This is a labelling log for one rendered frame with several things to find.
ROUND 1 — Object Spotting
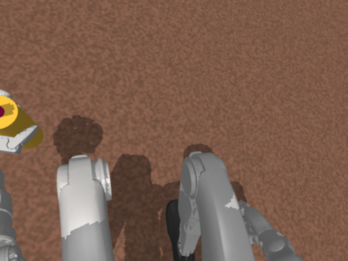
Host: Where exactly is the right robot hand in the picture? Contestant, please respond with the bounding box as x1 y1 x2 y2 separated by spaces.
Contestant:
238 200 273 245

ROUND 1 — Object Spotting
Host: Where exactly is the right robot foot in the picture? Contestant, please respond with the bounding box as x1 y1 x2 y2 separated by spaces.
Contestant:
166 200 195 261

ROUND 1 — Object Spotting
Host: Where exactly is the left robot arm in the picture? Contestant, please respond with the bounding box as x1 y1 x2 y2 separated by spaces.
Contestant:
0 169 26 261

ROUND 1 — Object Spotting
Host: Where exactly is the right robot arm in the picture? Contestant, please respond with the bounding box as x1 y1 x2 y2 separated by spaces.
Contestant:
258 229 304 261

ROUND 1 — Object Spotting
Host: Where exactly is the left robot hand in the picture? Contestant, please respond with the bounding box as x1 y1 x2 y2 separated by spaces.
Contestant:
0 89 39 154

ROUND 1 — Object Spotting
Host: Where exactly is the bottle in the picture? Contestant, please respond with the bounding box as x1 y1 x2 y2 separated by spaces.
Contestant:
0 96 44 149

